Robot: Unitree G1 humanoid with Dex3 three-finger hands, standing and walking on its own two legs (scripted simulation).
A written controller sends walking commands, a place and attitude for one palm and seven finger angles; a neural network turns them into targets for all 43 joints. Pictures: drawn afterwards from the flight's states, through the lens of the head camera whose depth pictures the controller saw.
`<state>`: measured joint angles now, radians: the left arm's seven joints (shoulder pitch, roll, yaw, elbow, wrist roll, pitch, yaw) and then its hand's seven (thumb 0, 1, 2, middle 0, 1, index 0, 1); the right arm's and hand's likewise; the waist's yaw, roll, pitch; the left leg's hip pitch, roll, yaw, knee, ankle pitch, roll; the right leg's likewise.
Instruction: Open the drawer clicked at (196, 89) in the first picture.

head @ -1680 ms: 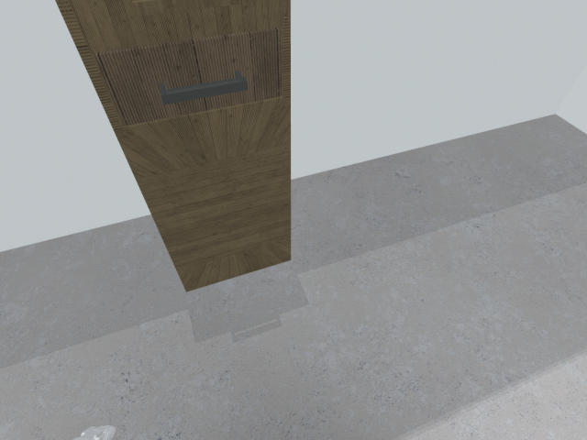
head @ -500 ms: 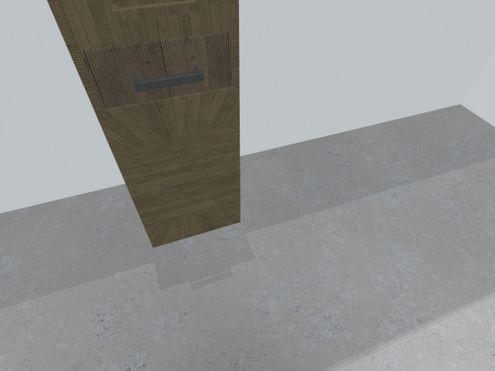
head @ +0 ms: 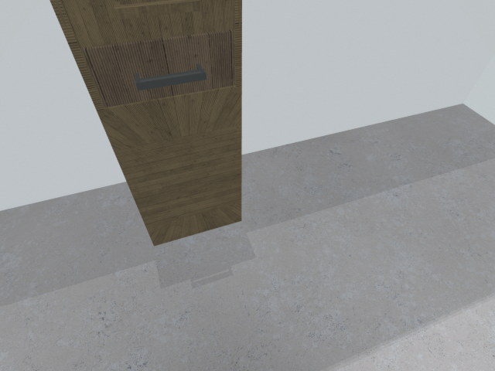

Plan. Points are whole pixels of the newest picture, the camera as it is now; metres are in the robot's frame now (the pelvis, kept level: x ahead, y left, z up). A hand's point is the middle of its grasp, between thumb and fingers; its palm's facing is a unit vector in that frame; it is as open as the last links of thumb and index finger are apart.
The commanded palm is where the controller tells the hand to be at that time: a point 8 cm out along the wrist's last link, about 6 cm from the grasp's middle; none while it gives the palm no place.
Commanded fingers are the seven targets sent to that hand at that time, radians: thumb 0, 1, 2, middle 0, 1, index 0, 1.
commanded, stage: turn to face it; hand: left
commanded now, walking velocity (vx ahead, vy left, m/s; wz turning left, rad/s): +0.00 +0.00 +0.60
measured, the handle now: (170, 75) +0.81 +0.27 +0.06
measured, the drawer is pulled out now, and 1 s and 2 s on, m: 0.00 0.00 0.00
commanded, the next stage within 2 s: take the last steps up to it in 0.68 s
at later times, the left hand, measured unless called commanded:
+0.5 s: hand out of the picture -0.02 +0.24 -0.19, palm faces +0.24 -0.94 -0.23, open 7.4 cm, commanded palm none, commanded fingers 0.00 0.90 0.90 -0.20 -0.30 -0.20 -0.30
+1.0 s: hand out of the picture -0.09 +0.14 -0.17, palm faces +0.40 -0.89 -0.20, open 7.4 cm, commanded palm none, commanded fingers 0.00 0.90 0.90 -0.20 -0.30 -0.20 -0.30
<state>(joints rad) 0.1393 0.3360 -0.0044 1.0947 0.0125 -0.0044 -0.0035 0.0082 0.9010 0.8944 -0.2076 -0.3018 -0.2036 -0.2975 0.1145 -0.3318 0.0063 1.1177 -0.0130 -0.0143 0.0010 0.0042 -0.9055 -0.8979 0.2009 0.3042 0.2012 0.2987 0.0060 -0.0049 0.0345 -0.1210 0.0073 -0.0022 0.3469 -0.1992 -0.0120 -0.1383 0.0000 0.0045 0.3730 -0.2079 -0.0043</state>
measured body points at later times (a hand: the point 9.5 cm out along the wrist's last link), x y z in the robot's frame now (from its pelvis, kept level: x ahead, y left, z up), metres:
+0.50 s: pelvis -0.03 +0.03 -0.01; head +0.00 +0.06 +0.43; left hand -0.03 +0.29 -0.17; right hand +0.06 -0.20 -0.16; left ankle -0.02 +0.12 -0.75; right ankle -0.02 -0.11 -0.68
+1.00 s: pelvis -0.03 -0.02 +0.00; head -0.03 -0.03 +0.45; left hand -0.11 +0.19 -0.15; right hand +0.10 -0.24 -0.16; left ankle -0.08 +0.11 -0.69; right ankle -0.01 -0.11 -0.75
